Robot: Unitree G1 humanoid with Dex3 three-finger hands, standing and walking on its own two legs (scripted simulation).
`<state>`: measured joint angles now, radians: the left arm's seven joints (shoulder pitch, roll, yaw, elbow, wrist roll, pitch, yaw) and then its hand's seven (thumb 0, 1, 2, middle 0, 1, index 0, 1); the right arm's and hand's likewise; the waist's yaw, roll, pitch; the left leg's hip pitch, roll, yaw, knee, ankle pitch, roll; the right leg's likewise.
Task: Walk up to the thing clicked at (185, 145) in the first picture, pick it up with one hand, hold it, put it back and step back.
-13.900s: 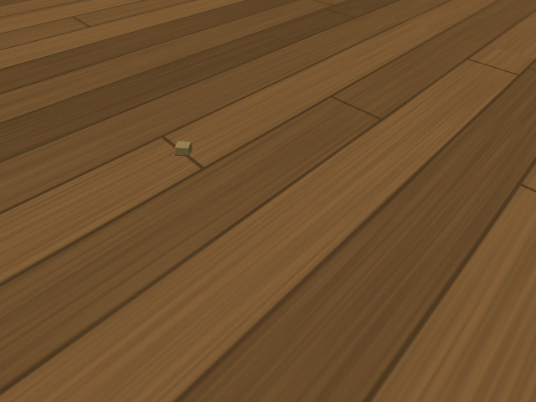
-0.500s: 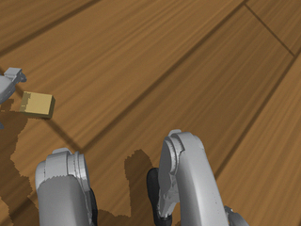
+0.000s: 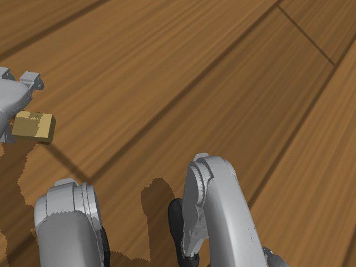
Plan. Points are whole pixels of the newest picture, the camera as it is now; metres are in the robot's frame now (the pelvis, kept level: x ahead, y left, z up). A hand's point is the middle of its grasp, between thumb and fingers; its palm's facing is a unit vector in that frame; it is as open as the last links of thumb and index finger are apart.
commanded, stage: approach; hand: left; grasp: from above
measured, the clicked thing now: (35, 127) +0.48 +0.28 -0.29
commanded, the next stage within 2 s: close in in 0.48 s
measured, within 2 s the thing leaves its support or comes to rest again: neither
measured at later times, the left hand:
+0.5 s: hand (3, 122) +0.45 +0.29 -0.15, palm faces -0.49 +0.02 -0.87, open 13.6 cm
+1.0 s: hand (23, 117) +0.48 +0.27 -0.19, palm faces -0.49 +0.03 -0.87, open 13.8 cm
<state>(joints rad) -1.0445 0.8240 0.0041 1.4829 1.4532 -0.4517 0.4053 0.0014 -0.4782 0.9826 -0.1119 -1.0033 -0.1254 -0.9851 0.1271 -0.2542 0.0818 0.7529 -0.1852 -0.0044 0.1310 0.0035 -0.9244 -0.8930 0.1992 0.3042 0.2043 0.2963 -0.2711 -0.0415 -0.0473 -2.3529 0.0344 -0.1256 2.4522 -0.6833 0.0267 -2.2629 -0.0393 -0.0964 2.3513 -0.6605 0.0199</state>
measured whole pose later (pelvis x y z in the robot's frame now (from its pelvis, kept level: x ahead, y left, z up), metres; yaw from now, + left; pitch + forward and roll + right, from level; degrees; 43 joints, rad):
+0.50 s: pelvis +0.00 +0.00 +0.01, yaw +0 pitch +32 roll -9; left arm -0.94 0.81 0.02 1.31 1.32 -0.43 0.27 0.00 -0.43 0.95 -0.17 -0.92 -0.18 -0.91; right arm 0.18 -0.28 0.06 0.73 -0.16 0.01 0.14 0.01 -0.92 -0.89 0.20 0.30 0.21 0.30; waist -0.23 -0.02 -0.01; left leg -2.34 0.03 -0.13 2.43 -0.67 0.02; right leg -2.25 -0.04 -0.10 2.33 -0.65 0.02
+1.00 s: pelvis +0.00 +0.00 -0.01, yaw -1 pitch +32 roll -10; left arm -1.05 0.87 0.04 1.57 1.43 -0.36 0.43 0.00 -0.45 0.97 -0.14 -0.91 -0.14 -0.90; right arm 0.18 -0.26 0.15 0.70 -0.19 -0.05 0.14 0.00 -0.92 -0.89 0.20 0.30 0.20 0.30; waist -0.34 -0.04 0.01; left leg -2.37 0.04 -0.14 2.47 -0.68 0.03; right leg -2.28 -0.03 -0.11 2.36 -0.65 0.02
